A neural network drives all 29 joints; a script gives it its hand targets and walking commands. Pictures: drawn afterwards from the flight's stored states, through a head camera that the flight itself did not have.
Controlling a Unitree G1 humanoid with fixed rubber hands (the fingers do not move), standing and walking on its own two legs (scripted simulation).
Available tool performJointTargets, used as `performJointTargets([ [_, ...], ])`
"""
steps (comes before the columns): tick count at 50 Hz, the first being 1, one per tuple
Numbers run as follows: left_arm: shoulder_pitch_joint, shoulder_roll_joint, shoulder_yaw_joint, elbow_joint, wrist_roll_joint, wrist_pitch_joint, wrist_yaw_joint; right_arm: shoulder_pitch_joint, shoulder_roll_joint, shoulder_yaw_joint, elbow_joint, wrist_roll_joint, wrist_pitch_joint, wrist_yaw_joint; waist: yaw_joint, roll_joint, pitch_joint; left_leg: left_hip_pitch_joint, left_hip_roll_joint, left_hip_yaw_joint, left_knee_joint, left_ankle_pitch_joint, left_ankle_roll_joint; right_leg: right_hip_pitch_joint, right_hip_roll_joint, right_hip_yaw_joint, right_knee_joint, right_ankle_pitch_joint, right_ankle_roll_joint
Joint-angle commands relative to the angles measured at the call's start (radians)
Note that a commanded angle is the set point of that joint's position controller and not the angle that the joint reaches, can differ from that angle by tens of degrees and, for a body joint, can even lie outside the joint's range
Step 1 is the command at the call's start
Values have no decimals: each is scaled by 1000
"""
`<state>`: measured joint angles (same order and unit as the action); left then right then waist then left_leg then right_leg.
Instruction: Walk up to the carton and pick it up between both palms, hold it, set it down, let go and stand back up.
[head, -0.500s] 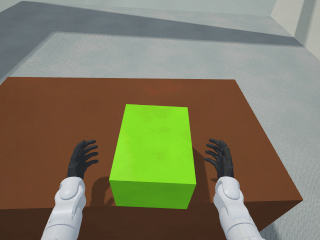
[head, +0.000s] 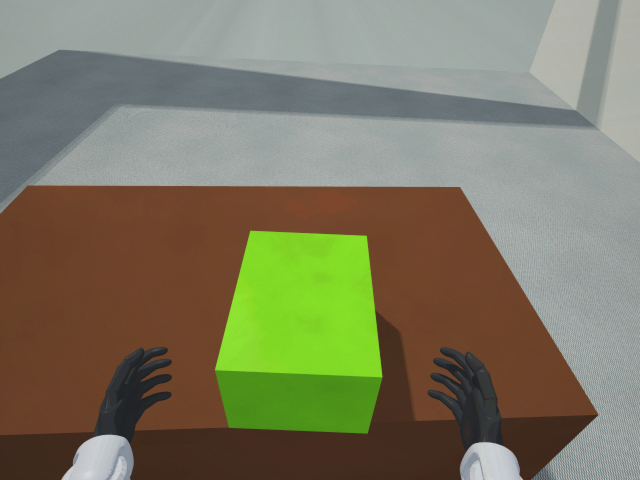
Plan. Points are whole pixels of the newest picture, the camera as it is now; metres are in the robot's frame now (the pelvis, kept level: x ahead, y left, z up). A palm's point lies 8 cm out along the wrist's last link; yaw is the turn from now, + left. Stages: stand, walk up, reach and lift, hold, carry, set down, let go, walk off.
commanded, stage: set down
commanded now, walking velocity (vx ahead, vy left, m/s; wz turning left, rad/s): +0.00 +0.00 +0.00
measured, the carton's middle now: (303, 323) +0.38 +0.02 -0.02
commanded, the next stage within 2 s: none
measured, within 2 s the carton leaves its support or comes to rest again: neither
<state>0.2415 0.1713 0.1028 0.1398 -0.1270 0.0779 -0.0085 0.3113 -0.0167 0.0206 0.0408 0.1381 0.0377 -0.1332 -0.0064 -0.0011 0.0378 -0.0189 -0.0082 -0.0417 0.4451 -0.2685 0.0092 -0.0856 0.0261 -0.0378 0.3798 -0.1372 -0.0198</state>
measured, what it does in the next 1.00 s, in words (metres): stands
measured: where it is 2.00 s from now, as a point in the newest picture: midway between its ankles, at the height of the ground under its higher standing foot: outside the picture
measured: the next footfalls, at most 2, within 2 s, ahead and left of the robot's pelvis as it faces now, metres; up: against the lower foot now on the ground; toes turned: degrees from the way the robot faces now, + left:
none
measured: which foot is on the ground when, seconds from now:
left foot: down 0.00-1.00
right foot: down 0.00-1.00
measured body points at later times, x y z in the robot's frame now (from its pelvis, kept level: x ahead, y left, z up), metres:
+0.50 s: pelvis +0.02 -0.01 +0.00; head +0.00 -0.01 +0.45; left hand +0.21 +0.23 -0.01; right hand +0.21 -0.19 +0.00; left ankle +0.00 +0.11 -0.74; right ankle +0.06 -0.10 -0.74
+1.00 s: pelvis +0.02 -0.01 +0.00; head -0.01 -0.01 +0.45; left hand +0.21 +0.23 -0.02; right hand +0.19 -0.19 -0.03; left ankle +0.00 +0.12 -0.74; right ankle +0.06 -0.10 -0.74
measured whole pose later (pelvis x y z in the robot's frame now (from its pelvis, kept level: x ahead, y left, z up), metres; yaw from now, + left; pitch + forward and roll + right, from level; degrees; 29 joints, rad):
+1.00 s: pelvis +0.02 -0.01 +0.00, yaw +0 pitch -7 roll -1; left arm 0.27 0.17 0.07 0.28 -0.07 0.08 -0.02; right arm 0.36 -0.07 0.00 0.24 0.02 -0.06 -0.01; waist -0.01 0.04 0.07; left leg -0.02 0.00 -0.04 0.42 -0.28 0.00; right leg -0.09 0.04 -0.04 0.36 -0.15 -0.04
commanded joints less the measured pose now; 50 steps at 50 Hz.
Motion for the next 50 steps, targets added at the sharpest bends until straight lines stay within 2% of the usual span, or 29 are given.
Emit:
performJointTargets([
  [1, -164, 207, -68, -226, -54, -43, 3, -47, -124, -14, -290, -47, -3, 13, 79, 96, 14, -527, 90, 36, -306, -155, 20, 353, -15, 95, -3, -92, 0],
  [3, -126, 205, -73, -223, -47, -50, 4, -7, -137, -7, -301, -48, -2, 20, 74, 78, 28, -538, 100, 28, -319, -159, 23, 373, -12, 102, 1, -69, 14],
  [4, -124, 219, -66, -210, -59, -48, 0, -17, -128, -6, -328, -50, -2, 13, 79, 26, -1, -515, 82, 38, -286, -157, 33, 356, -22, 122, -14, -104, 11],
  [8, -77, 196, -62, -192, -14, -35, 7, -8, -133, -5, -246, -60, 5, 29, 86, 57, 49, -441, 73, 37, -257, -84, 5, 261, -39, 126, -53, -162, -5],
  [9, -65, 194, -73, -218, -21, -39, 6, 14, -126, 0, -278, -53, -1, 31, 90, 28, 23, -408, 58, 43, -237, -45, 2, 242, -39, 122, -60, -145, -7],
  [10, -69, 188, -62, -202, -17, -44, 6, 21, -138, -7, -261, -60, -2, 30, 86, 51, 42, -427, 62, 48, -245, -49, 7, 247, -33, 115, -41, -129, -3],
  [11, -46, 184, -63, -157, -18, -37, -2, 29, -125, 5, -279, -68, 5, 28, 86, -2, 53, -391, 45, 57, -216, -25, 10, 219, -49, 136, -73, -169, -5],
  [12, -40, 164, -68, -127, 13, -17, 2, 10, -134, -7, -226, -74, 12, 37, 82, 30, 37, -358, 51, 43, -216, -33, 0, 203, -48, 136, -78, -221, -12],
  [13, -48, 157, -68, -135, 15, -15, -3, 19, -141, -10, -214, -79, 11, 44, 87, 13, 56, -349, 49, 46, -211, -17, 1, 186, -46, 129, -83, -224, -7],
  [15, -64, 182, -56, -185, 11, -35, 4, 28, -114, 21, -249, -72, 2, 44, 97, 1, 26, -330, 38, 58, -209, 22, 2, 207, -45, 123, -72, -147, -4],
  [17, -34, 174, -59, -143, 15, -32, -10, 50, -124, 13, -210, -78, 6, 36, 71, -3, 41, -318, 38, 53, -194, 39, 6, 203, -49, 124, -74, -113, 3],
  [20, -18, 167, -62, -133, 18, -30, -9, 33, -140, -1, -211, -89, -8, 40, 69, -16, 35, -304, 42, 53, -184, 80, -3, 186, -40, 110, -76, -91, 5],
  [21, -16, 189, -63, -176, 17, -31, -6, 39, -123, 0, -210, -77, -17, 37, 63, 31, -2, -305, 39, 56, -183, 116, -6, 226, -45, 108, -62, -17, 3],
  [22, -18, 164, -67, -143, 28, -35, -9, 40, -135, -20, -164, -86, -19, 41, 56, 38, 4, -297, 42, 54, -182, 105, -9, 210, -51, 120, -74, -38, 3],
  [23, -26, 173, -66, -144, 39, -34, -3, 34, -135, -11, -145, -81, -23, 54, 77, 35, -10, -292, 47, 50, -182, 126, -11, 207, -41, 108, -61, -25, 2],
  [24, -8, 169, -71, -191, 35, -45, 3, 37, -133, -12, -152, -69, -38, 52, 71, 50, -18, -307, 54, 51, -191, 148, -15, 234, -25, 91, -45, 34, -4],
  [25, 24, 149, -84, -140, 34, -40, -4, 72, -135, -6, -119, -74, -45, 52, 54, 37, -7, -299, 45, 49, -181, 174, -17, 225, -27, 93, -48, 66, 2],
  [26, 23, 156, -67, -121, 65, -36, -2, 62, -146, -6, -99, -84, -50, 59, 78, 63, 8, -306, 42, 52, -183, 180, -25, 237, -26, 89, -49, 76, 1],
  [27, 19, 154, -75, -122, 50, -38, -5, 49, -142, -7, -108, -80, -58, 54, 66, 25, -7, -296, 42, 50, -175, 172, -18, 231, -29, 100, -53, 79, 5],
  [29, 24, 146, -82, -125, 62, -37, 2, 28, -162, -25, -68, -81, -78, 65, 63, 57, -25, -293, 47, 51, -174, 208, -25, 237, -17, 86, -39, 123, 2],
  [32, 20, 127, -94, -66, 91, -27, 14, 19, -186, -43, 45, -86, -92, 85, 50, 101, -14, -294, 50, 47, -179, 190, -34, 231, -12, 72, -41, 91, -9],
  [34, 2, 146, -80, -99, 76, -29, 15, -2, -180, -60, -35, -94, -113, 82, 54, 65, -26, -309, 46, 54, -181, 157, -30, 222, -17, 81, -52, 56, -9],
  [35, -3, 115, -99, -10, 91, -16, 16, -27, -170, -60, 34, -97, -104, 94, 53, 82, 9, -317, 53, 52, -188, 137, -28, 213, -15, 77, -52, 35, -21],
  [42, -33, 134, -86, 68, 88, 4, 5, -47, -177, -60, 87, -120, -120, 98, 48, 15, 8, -326, 39, 79, -197, 100, -9, 202, -24, 85, -58, 13, -6],
  [43, -51, 106, -83, 66, 108, 10, 11, -54, -199, -74, 150, -131, -119, 110, 60, 55, 25, -323, 48, 78, -207, 98, -19, 200, -12, 66, -51, -8, -10],
  [44, -36, 96, -86, 116, 121, 22, 8, -56, -202, -79, 181, -132, -103, 114, 43, 62, 48, -336, 43, 75, -206, 89, -20, 189, -16, 68, -67, -35, -14],
  [45, -35, 103, -89, 79, 105, 27, 0, -54, -203, -73, 165, -129, -102, 108, 38, 40, 45, -320, 42, 86, -208, 104, -18, 197, -12, 65, -59, -6, -12],
  [46, -33, 108, -87, 139, 106, 44, -12, -55, -208, -78, 171, -141, -96, 103, 38, 3, 66, -306, 35, 89, -206, 102, -16, 171, -22, 72, -78, -20, 1],
  [50, -90, 102, -65, 186, 123, 62, -23, -78, -201, -88, 194, -155, -78, 104, 41, -9, 80, -301, 29, 92, -209, 53, -5, 173, -40, 82, -94, -103, -5],
])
